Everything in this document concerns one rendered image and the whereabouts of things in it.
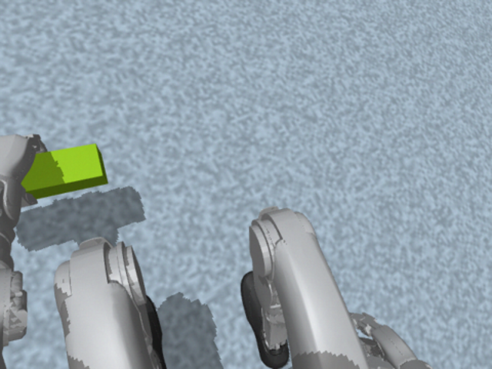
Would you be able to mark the carton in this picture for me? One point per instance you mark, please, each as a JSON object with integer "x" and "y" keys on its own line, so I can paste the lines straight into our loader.
{"x": 65, "y": 170}

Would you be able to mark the right robot hand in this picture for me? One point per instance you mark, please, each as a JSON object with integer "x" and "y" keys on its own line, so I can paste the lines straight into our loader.
{"x": 388, "y": 349}

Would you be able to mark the left robot arm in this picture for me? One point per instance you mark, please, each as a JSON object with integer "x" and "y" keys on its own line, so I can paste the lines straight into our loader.
{"x": 13, "y": 300}

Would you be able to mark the left robot foot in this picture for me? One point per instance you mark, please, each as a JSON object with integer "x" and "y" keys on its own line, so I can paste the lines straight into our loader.
{"x": 156, "y": 333}

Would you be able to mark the left robot hand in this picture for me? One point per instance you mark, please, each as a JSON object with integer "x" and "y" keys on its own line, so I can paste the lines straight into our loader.
{"x": 17, "y": 154}

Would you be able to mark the right robot foot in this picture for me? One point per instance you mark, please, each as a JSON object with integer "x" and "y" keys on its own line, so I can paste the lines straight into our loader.
{"x": 271, "y": 358}

